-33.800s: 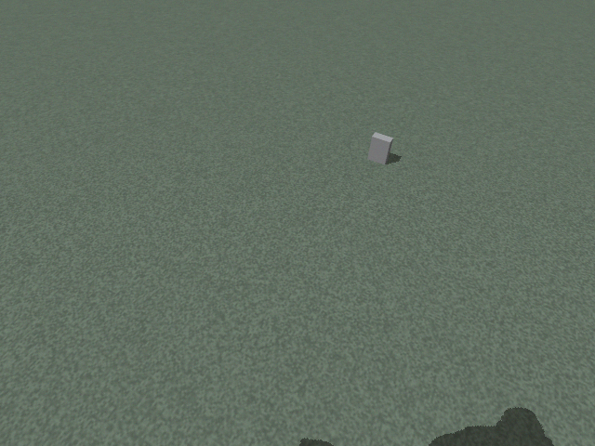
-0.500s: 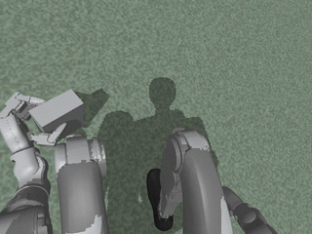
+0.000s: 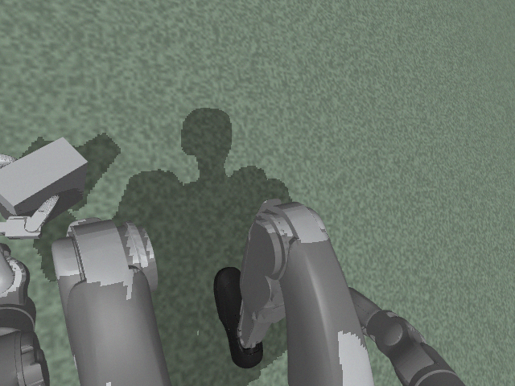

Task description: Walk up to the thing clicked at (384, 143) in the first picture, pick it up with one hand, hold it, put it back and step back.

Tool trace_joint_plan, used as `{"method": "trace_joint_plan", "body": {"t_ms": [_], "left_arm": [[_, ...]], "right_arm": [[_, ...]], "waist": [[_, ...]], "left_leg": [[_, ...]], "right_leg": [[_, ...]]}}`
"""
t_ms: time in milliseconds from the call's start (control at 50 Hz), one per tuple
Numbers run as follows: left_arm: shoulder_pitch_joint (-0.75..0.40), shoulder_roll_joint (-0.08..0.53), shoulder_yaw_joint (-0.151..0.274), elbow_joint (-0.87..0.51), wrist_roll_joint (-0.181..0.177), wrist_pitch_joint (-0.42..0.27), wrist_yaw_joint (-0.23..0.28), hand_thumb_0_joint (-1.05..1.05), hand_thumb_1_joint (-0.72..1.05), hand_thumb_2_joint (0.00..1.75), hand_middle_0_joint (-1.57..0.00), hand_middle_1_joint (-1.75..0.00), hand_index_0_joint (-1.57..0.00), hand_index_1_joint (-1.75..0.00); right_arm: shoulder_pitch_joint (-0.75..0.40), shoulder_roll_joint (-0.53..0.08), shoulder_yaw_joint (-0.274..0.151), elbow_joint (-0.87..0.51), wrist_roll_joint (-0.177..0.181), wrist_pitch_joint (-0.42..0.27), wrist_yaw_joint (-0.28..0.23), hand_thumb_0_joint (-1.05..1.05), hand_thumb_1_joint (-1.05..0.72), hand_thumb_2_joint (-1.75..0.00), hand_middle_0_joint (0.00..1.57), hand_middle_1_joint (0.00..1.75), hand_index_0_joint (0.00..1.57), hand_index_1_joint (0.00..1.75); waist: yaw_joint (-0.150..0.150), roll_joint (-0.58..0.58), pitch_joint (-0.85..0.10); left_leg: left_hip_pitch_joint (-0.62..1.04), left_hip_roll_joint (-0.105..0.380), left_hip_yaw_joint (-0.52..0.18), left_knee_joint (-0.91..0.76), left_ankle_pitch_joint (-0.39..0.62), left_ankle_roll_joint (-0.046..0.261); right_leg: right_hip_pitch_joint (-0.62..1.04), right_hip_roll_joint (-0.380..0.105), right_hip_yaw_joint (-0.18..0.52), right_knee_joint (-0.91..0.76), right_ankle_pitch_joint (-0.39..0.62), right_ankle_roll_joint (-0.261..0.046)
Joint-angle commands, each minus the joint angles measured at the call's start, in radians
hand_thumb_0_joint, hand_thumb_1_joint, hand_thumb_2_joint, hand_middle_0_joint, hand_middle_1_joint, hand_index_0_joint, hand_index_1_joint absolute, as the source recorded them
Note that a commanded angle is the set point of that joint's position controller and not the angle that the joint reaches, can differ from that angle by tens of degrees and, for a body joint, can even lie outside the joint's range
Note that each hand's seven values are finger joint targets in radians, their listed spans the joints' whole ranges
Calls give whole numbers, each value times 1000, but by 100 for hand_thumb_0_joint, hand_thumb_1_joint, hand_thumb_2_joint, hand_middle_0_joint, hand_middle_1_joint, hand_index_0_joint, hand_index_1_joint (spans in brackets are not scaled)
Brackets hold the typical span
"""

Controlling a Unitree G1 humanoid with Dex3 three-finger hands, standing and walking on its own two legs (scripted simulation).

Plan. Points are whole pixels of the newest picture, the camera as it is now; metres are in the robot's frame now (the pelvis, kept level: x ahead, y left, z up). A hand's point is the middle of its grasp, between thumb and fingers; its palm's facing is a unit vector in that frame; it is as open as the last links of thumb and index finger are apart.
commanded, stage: lower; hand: left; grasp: from the side
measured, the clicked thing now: (42, 190) +0.39 +0.24 -0.20
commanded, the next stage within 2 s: loosen in 0.38 s
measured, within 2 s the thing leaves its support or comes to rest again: rests again in 0.68 s
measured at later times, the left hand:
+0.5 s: hand (12, 189) +0.38 +0.27 -0.17, palm faces +0.44 -0.90 -0.01, open 9.2 cm
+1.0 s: hand (9, 192) +0.38 +0.27 -0.18, palm faces +0.42 -0.91 +0.01, open 14.8 cm
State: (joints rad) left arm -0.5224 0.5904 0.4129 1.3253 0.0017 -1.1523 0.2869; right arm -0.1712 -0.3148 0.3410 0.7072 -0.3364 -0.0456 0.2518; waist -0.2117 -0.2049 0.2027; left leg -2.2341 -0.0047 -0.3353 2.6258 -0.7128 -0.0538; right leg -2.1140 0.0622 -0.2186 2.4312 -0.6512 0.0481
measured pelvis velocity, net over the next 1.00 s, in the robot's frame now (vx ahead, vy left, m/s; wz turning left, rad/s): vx -0.01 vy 0.01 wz -0.04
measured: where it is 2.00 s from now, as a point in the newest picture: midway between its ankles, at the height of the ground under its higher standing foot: (181, 357)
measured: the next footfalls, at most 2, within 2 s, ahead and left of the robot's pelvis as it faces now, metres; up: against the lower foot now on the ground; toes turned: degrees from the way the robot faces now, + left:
none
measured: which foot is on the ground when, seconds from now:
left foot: down 0.00-1.00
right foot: down 0.00-1.00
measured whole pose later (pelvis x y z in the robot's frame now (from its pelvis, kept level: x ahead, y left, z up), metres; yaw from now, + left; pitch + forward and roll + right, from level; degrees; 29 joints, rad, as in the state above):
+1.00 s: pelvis -0.01 +0.01 +0.00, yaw -2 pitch +13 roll -18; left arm -0.52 0.69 0.39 1.35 -0.05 -1.20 0.21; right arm -0.19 -0.34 0.45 0.63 -0.36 -0.04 0.24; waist -0.20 -0.26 0.26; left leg -2.21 0.00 -0.39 2.66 -0.71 -0.03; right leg -2.06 0.09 -0.26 2.41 -0.63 0.07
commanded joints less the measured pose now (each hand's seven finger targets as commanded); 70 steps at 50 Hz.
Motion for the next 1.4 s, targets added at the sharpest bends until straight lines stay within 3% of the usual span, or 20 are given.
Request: {"method": "trace_joint_plan", "body": {"t_ms": [0,60,80,240,300,460,480,520,560,600,700,760,960,980,1060,1120,1180,1220,1300,1380], "left_arm": [[-230,117,-12,-168,-19,-101,-20,0,-8,113,-125,-134,-126,-134],[-224,119,-11,-133,-30,-106,-33,0,-6,113,-126,-133,-127,-134],[-233,152,6,-154,-29,-110,-31,0,-8,113,-126,-133,-127,-133],[-199,205,37,-132,-24,-112,-45,0,-3,114,-127,-134,-129,-134],[-175,175,21,-111,-29,-108,-51,0,0,115,-130,-134,-131,-135],[-159,203,8,-84,-35,-93,-68,0,0,116,-129,-134,-130,-134],[-158,199,8,-69,-36,-90,-70,0,-8,108,-134,-132,-135,-132],[-176,210,1,-91,-39,-99,-78,0,-14,92,-118,-116,-121,-116],[-169,176,-14,-86,-52,-102,-88,0,-20,76,-108,-100,-111,-100],[-181,205,-1,-92,-49,-105,-89,0,-25,60,-100,-86,-103,-84],[-186,180,-25,-97,-57,-105,-97,0,-52,34,-68,-55,-69,-54],[-192,182,-26,-102,-63,-103,-95,0,-61,25,-58,-44,-59,-44],[-191,177,-41,-104,-41,-106,-82,0,-61,10,-34,-21,-33,-21],[-188,188,-26,-101,-47,-105,-81,0,-61,8,-31,-18,-31,-19],[-197,181,-35,-109,-50,-105,-79,0,-61,6,-23,-12,-23,-13],[-172,173,-37,-83,-47,-103,-79,0,-61,8,-12,-8,-13,-8],[-162,211,-4,-116,-47,-102,-77,0,-61,10,-9,-7,-9,-7],[-170,273,48,-208,-47,-101,-77,0,-61,9,-8,-6,-9,-6],[-140,319,101,-428,-38,-56,-76,0,-61,9,-8,-7,-8,-7],[-131,258,82,-522,-44,55,-80,0,-61,11,-9,-10,-10,-11]], "right_arm": [[39,-334,-85,-34,-3,-4,-10,0,-94,-91,20,30,20,30],[18,-342,-74,-45,-2,-10,-12,0,-94,-91,20,30,20,30],[24,-343,-70,-44,-5,-10,-14,0,-94,-91,20,30,20,30],[4,-355,-46,-65,-14,-2,-21,0,-93,-91,20,30,20,30],[0,-363,-45,-70,-14,1,-21,0,-93,-91,20,30,20,30],[0,-367,-25,-84,-16,4,-29,0,-93,-91,20,30,20,30],[-3,-369,-23,-86,-16,5,-30,0,-93,-90,20,30,20,30],[-6,-375,-22,-95,-16,5,-29,0,-93,-90,20,30,20,30],[-14,-373,-19,-101,-15,1,-29,0,-93,-89,20,30,20,30],[-8,-379,-20,-99,-16,-1,-30,0,-93,-89,20,30,20,30],[-3,-379,-13,-102,-15,0,-30,0,-93,-90,20,30,20,30],[-1,-379,-14,-103,-15,-2,-31,0,-94,-90,20,30,20,30],[-5,-380,-13,-103,-22,11,-27,0,-93,-90,20,30,20,30],[-14,-380,-13,-105,-19,11,-28,0,-94,-90,20,30,20,30],[0,-380,-11,-105,-23,9,-26,0,-93,-90,20,30,20,30],[-11,-381,-13,-107,-21,11,-26,0,-91,-90,20,30,20,30],[-11,-383,-15,-110,-21,14,-30,0,-91,-90,20,30,20,30],[2,-377,-19,-114,-21,18,-33,0,-91,-90,20,30,20,30],[36,-370,-63,-134,-9,34,-38,0,-91,-90,20,30,20,30],[68,-354,-113,-144,34,45,-44,0,-92,-90,20,30,20,30]], "waist": [[-75,439,-595],[-74,428,-566],[-68,444,-579],[-61,477,-555],[-71,470,-527],[-78,429,-498],[-86,425,-490],[-86,437,-478],[-89,428,-473],[-89,438,-476],[-96,452,-481],[-96,437,-484],[-99,465,-472],[-92,450,-467],[-104,457,-493],[-93,441,-460],[-76,458,-480],[-50,501,-547],[0,642,-660],[12,695,-673]], "left_leg": [[392,27,119,-297,96,26],[383,31,113,-299,76,24],[393,33,111,-302,76,23],[408,41,103,-300,100,16],[401,41,95,-307,87,14],[369,44,89,-288,92,24],[367,45,85,-292,82,23],[363,45,81,-302,54,22],[364,46,78,-302,41,22],[368,46,76,-305,44,20],[387,46,66,-314,53,16],[382,46,70,-301,57,20],[417,51,53,-322,87,11],[402,50,55,-319,69,14],[409,46,60,-306,88,17],[398,47,58,-319,55,16],[412,51,60,-321,71,16],[435,51,73,-315,105,18],[539,61,81,-385,136,2],[532,59,103,-433,128,-2]], "right_leg": [[294,43,-92,-208,193,-59],[283,43,-100,-205,169,-58],[290,47,-103,-205,169,-60],[296,48,-119,-190,188,-60],[289,48,-129,-187,180,-60],[298,57,-132,-199,193,-56],[292,58,-138,-199,182,-56],[281,58,-144,-197,158,-58],[284,60,-148,-200,151,-55],[278,59,-149,-193,152,-57],[285,60,-154,-195,162,-56],[287,64,-149,-200,167,-57],[281,58,-153,-188,188,-57],[271,59,-152,-195,172,-56],[298,64,-152,-200,195,-56],[274,62,-155,-204,160,-56],[292,61,-150,-205,169,-55],[331,63,-135,-204,197,-57],[326,50,-113,-192,202,-72],[260,41,-89,-196,209,-81]]}}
